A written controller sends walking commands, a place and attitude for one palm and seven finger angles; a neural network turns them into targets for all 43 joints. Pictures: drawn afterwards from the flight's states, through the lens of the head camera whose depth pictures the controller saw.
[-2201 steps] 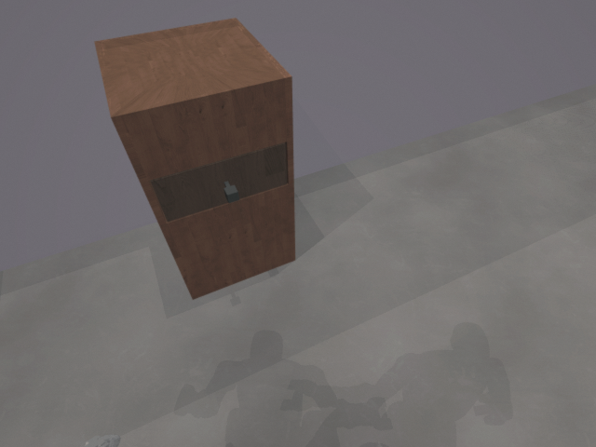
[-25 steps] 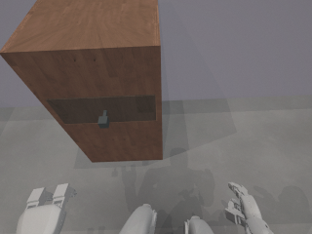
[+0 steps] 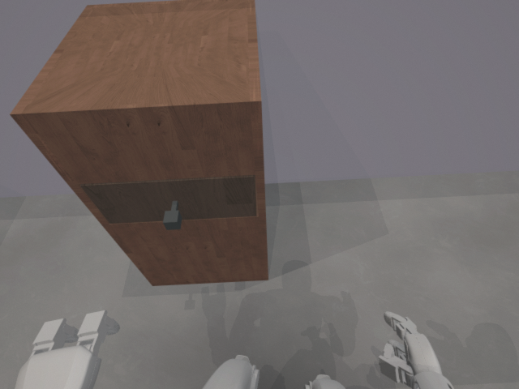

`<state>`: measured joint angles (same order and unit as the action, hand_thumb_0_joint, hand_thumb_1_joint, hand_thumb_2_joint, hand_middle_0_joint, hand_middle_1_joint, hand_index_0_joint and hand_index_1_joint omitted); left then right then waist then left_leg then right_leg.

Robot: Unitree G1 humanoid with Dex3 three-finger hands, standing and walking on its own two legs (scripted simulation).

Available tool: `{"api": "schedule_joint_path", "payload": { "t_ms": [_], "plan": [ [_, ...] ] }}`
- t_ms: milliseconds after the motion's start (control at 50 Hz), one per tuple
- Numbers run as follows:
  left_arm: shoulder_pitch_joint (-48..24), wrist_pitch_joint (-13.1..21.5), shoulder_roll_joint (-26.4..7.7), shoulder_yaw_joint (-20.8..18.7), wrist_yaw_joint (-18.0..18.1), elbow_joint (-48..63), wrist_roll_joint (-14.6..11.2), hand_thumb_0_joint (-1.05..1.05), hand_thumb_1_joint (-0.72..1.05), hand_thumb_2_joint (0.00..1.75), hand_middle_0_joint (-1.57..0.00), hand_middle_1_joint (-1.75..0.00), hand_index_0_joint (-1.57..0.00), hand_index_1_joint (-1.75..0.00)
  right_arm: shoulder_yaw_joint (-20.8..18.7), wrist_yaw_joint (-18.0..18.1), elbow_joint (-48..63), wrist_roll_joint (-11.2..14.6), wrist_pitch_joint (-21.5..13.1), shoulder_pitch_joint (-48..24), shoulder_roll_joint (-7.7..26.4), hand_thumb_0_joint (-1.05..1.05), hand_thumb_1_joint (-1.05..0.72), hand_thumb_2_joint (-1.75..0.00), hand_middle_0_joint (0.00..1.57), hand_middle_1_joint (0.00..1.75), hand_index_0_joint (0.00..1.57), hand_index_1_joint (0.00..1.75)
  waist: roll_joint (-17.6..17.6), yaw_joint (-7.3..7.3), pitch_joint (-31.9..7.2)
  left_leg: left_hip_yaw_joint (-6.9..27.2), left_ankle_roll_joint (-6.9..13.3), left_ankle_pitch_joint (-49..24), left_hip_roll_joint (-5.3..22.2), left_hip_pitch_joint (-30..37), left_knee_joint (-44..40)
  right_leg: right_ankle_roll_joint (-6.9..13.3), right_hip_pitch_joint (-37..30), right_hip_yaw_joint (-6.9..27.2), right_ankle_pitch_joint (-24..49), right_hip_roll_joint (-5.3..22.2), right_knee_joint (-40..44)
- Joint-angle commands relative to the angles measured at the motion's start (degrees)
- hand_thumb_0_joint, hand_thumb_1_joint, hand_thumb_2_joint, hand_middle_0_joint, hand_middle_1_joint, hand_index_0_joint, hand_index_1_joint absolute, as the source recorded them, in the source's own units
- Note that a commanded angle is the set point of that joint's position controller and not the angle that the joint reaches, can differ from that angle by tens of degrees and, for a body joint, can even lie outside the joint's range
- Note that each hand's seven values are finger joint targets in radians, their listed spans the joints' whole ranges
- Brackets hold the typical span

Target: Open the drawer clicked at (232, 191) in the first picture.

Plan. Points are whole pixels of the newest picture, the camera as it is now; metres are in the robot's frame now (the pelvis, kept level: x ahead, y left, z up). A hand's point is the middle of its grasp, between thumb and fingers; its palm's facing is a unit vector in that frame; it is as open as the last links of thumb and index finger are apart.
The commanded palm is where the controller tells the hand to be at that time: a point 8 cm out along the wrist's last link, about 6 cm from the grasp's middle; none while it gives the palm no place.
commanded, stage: lift the hand off the handle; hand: left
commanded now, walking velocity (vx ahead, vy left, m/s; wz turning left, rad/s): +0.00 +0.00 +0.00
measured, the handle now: (173, 214) +0.48 +0.28 -0.14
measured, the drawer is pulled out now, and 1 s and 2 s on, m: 0.00 0.00 0.00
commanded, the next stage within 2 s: draw the hand back to the body in 0.42 s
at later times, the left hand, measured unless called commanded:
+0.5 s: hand (78, 382) +0.12 +0.26 +0.01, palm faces -0.06 -0.08 -0.99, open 13.8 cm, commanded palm +0.10 +0.26 +0.06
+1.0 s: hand (54, 346) +0.15 +0.26 +0.09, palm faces +0.02 -0.05 -1.00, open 13.8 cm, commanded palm +0.12 +0.26 +0.15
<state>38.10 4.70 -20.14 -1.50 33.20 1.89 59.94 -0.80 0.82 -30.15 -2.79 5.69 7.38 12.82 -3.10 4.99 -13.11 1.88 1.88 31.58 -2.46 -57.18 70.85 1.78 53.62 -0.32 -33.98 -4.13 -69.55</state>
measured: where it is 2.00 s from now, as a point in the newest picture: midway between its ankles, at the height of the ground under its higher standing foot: outside the picture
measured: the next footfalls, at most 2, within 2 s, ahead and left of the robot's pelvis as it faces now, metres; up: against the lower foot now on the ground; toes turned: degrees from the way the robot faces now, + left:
none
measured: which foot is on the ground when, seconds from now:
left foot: down 0.00-1.00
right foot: down 0.00-1.00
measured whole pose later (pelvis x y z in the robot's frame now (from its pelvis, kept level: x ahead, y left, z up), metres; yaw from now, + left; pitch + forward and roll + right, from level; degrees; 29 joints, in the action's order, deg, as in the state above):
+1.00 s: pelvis +0.02 -0.01 +0.05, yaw +0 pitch +10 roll +0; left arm 42.2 0.5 -24.0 -3.1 25.4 13.9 54.7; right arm -0.3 0.2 -29.0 -0.5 5.5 10.8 13.6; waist -3.9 5.2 -10.9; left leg 1.0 1.5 27.5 -2.3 -38.1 55.5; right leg 2.2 35.5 1.6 -29.9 -3.9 -55.3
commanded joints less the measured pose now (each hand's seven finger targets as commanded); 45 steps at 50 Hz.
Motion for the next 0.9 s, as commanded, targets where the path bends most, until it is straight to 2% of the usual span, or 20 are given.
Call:
{"api": "schedule_joint_path", "payload": {
  "t_ms": [0, 60, 120, 160, 220, 260, 280, 360, 380, 460, 520, 560, 660, 680, 760, 780, 800, 820, 840, 880],
  "plan": [
    [3.62, 0.56, -9.35, -6.39, 2.33, 9.95, -0.47, 0.0, -0.5, 0.3, -0.3, -1.2, -0.3, -1.2, -2.33, 0.1, 9.27, 0.07, -2.52, -5.55, 5.93, 0.0, -0.9, -0.9, 0.2, 0.3, 0.2, 0.3, 1.19, -0.14, -7.64, 0.11, 0.62, -13.64, -0.31, 15.35, -10.22, 1.88, -1.56, 0.06, 12.24, 0.22, 12.98],
    [4.21, 0.47, -10.13, -7.6, 2.16, 10.53, -0.89, 0.0, -0.5, 0.3, -0.3, -1.2, -0.3, -1.2, -2.42, 0.16, 9.46, 0.17, -2.33, -5.67, 5.9, 0.0, -0.9, -0.9, 0.2, 0.3, 0.2, 0.3, 2.07, 0.02, -7.83, 0.29, 0.68, -14.32, -0.23, 15.76, -10.73, 1.87, -2.7, 0.37, 13.02, 0.08, 13.68],
    [6.49, 0.53, -8.81, -6.33, 1.71, 11.46, -1.22, 0.0, -0.5, 0.3, -0.3, -1.2, -0.3, -1.2, -2.51, -0.01, 9.7, 0.4, -2.33, -5.19, 5.78, 0.0, -0.9, -0.9, 0.2, 0.3, 0.2, 0.3, 0.4, -0.01, -7.2, -0.1, 0.69, -15.54, -0.35, 17.23, -11.45, 1.93, -4.09, 0.01, 15.12, 0.12, 14.15],
    [6.45, 0.21, -10.11, -7.63, 1.6, 11.65, -1.32, 0.0, -0.5, 0.3, -0.3, -1.2, -0.3, -1.2, -2.39, -0.13, 9.72, 0.29, -1.99, -5.66, 5.84, 0.0, -0.9, -0.9, 0.2, 0.3, 0.2, 0.3, 1.53, 0.03, -6.76, 0.11, 0.55, -15.58, -0.29, 17.38, -11.84, 1.91, -3.93, 0.7, 14.53, -0.07, 14.67],
    [7.8, 0.31, -8.73, -6.28, 1.18, 12.53, -1.51, 0.0, -0.5, 0.3, -0.3, -1.2, -0.3, -1.2, -2.5, -0.22, 10.15, 0.52, -2.03, -5.14, 5.76, 0.0, -0.9, -0.9, 0.2, 0.3, 0.2, 0.3, 0.61, 0.05, -5.72, 0.04, 0.67, -15.5, -0.24, 18.16, -12.94, 1.88, -5.15, -0.45, 14.74, 0.05, 15.05],
    [6.07, -0.01, -9.39, -6.37, 0.99, 13.47, -1.62, 0.0, -0.5, 0.3, -0.3, -1.2, -0.3, -1.2, -2.39, -0.53, 10.34, 0.35, -2.08, -5.28, 5.97, 0.0, -0.9, -0.9, 0.2, 0.3, 0.2, 0.3, 2.07, -0.41, -5.6, 0.3, 0.53, -14.89, -0.14, 18.84, -13.08, 1.83, -3.66, 0.29, 12.77, 0.08, 15.67],
    [6.45, 0.14, -8.92, -6.0, 0.95, 13.79, -1.63, 0.0, -0.5, 0.3, -0.3, -1.2, -0.3, -1.2, -2.55, -0.39, 10.41, 0.58, -2.17, -5.0, 5.98, 0.0, -0.9, -0.9, 0.2, 0.3, 0.2, 0.3, 0.67, -0.3, -4.71, 0.24, 0.63, -14.24, -0.12, 18.79, -13.56, 1.84, -4.45, -0.34, 12.62, 0.13, 15.79],
    [6.57, -0.02, -8.99, -6.12, 0.72, 12.5, -1.23, 0.0, -0.5, 0.3, -0.3, -1.2, -0.3, -1.2, -2.37, -0.83, 10.63, 0.44, -2.35, -4.99, 6.04, 0.0, -0.9, -0.9, 0.2, 0.3, 0.2, 0.3, 2.18, -0.21, -4.42, 0.48, 0.42, -14.13, -0.07, 19.17, -13.7, 1.86, -3.02, -0.05, 11.25, 0.11, 15.97],
    [6.16, 0.2, -7.93, -4.88, 0.62, 12.72, -1.11, 0.0, -0.5, 0.3, -0.3, -1.2, -0.3, -1.2, -2.51, -0.75, 10.65, 0.6, -2.45, -4.67, 6.1, 0.0, -0.9, -0.9, 0.2, 0.3, 0.2, 0.3, 0.82, -0.42, -3.88, 0.14, 0.55, -13.45, -0.11, 19.1, -13.74, 1.85, -3.48, -0.3, 11.36, 0.24, 16.08],
    [6.19, 0.57, -9.94, -7.16, 0.94, 12.58, -0.66, 0.0, -0.5, 0.3, -0.3, -1.2, -0.3, -1.2, -2.48, -0.89, 10.57, 0.37, -2.49, -4.79, 5.94, 0.0, -0.9, -0.9, 0.2, 0.3, 0.2, 0.3, 2.64, 0.22, -5.52, 0.22, 0.34, -15.17, -0.2, 19.15, -13.14, 1.98, -3.61, 0.94, 12.84, 0.13, 15.8],
    [7.46, 0.82, -9.08, -5.95, 1.08, 15.61, -0.69, 0.0, -0.5, 0.3, -0.3, -1.2, -0.3, -1.2, -2.54, -1.1, 11.08, 0.49, -2.54, -4.38, 5.93, 0.0, -0.9, -0.9, 0.2, 0.3, 0.2, 0.3, -0.9, 0.52, -6.45, -0.07, 0.32, -17.16, -0.38, 21.04, -13.45, 2.22, -4.66, 0.36, 14.72, 0.12, 15.4],
    [7.12, 0.1, -11.98, -8.43, 1.56, 18.78, -0.98, 0.0, -0.5, 0.3, -0.3, -1.2, -0.3, -1.2, -2.42, -1.23, 11.53, 0.32, -2.39, -4.63, 6.02, 0.0, -0.9, -0.9, 0.2, 0.3, 0.2, 0.3, -0.16, 0.84, -7.83, 0.34, -0.1, -18.05, -0.39, 22.51, -13.75, 2.28, -4.48, 1.5, 13.95, 0.03, 15.95],
    [7.83, -2.42, -12.2, -9.75, 0.87, 18.82, -2.76, 0.0, -0.5, 0.3, -0.3, -1.2, -0.3, -1.2, -2.43, -0.88, 11.19, 1.2, -1.7, -4.66, 5.88, 0.0, -0.9, -0.9, 0.2, 0.3, 0.2, 0.3, 1.85, 0.34, -5.14, 0.14, 0.31, -17.72, -0.23, 23.4, -15.82, 1.93, -7.94, 2.04, 15.43, -0.06, 18.84],
    [8.94, -3.14, -10.03, -7.64, 0.3, 18.25, -3.46, 0.0, -0.5, 0.3, -0.3, -1.2, -0.3, -1.2, -2.32, -0.79, 11.19, 1.64, -1.7, -4.25, 5.77, 0.0, -0.9, -0.9, 0.2, 0.3, 0.2, 0.3, 0.24, -0.03, -3.71, -0.14, 0.55, -17.48, -0.15, 23.4, -16.85, 1.76, -9.79, 0.75, 16.25, 0.21, 19.22],
    [7.03, -4.98, -10.54, -6.72, -2.16, 18.78, -5.1, 0.0, -0.5, 0.3, -0.3, -1.2, -0.3, -1.2, -2.07, -0.7, 11.2, 2.15, -1.81, -4.98, 6.12, 0.0, -0.9, -0.9, 0.2, 0.3, 0.2, 0.3, 3.95, -0.59, -1.98, -0.07, 1.0, -16.18, 0.11, 24.63, -19.17, 1.11, -12.02, 2.24, 15.48, 0.56, 22.57],
    [6.49, -5.02, -9.51, -5.38, -2.91, 19.31, -5.74, 0.0, -0.5, 0.3, -0.3, -1.2, -0.3, -1.2, -2.03, -0.37, 11.16, 2.29, -2.03, -4.68, 6.1, 0.0, -0.9, -0.9, 0.2, 0.3, 0.2, 0.3, 3.42, -1.15, -0.86, -0.48, 1.43, -15.05, 0.1, 24.48, -19.76, 0.9, -13.69, 1.53, 15.7, 1.0, 23.36],
    [5.19, -4.93, -12.23, -7.73, -3.45, 19.71, -5.59, 0.0, -0.5, 0.3, -0.3, -1.2, -0.3, -1.2, -1.79, -0.3, 10.82, 2.25, -2.21, -4.57, 6.1, 0.0, -0.9, -0.9, 0.2, 0.3, 0.2, 0.3, 3.96, -0.55, -1.43, -0.57, 1.35, -15.06, -0.06, 25.08, -20.08, 0.91, -13.55, 2.52, 14.94, 1.08, 23.88],
    [5.89, -4.72, -11.45, -7.07, -3.96, 19.58, -5.48, 0.0, -0.5, 0.3, -0.3, -1.2, -0.3, -1.2, -1.78, 0.02, 10.79, 2.26, -2.3, -4.58, 5.99, 0.0, -0.9, -0.9, 0.2, 0.3, 0.2, 0.3, 2.79, -0.61, -0.1, -0.62, 1.57, -14.94, 0.13, 24.88, -20.94, 0.92, -15.2, 1.54, 15.83, 1.1, 24.32],
    [4.63, -4.44, -12.8, -7.75, -4.45, 20.71, -5.13, 0.0, -0.5, 0.3, -0.3, -1.2, -0.3, -1.2, -1.51, -0.22, 10.93, 2.15, -2.54, -4.58, 5.99, 0.0, -0.9, -0.9, 0.2, 0.3, 0.2, 0.3, 3.26, -0.38, -0.3, -0.59, 1.33, -15.32, -0.1, 26.24, -21.02, 0.99, -13.82, 2.87, 14.82, 1.13, 24.79],
    [4.01, -3.98, -13.31, -8.34, -4.94, 22.55, -5.2, 0.0, -0.5, 0.3, -0.3, -1.2, -0.3, -1.2, -1.53, -0.13, 10.99, 2.28, -2.88, -4.49, 5.96, 0.0, -0.9, -0.9, 0.2, 0.3, 0.2, 0.3, 0.05, -0.34, 0.41, -0.8, 1.35, -14.9, -0.04, 27.34, -22.04, 1.26, -15.1, 2.8, 13.95, 1.28, 25.75]
  ]
}}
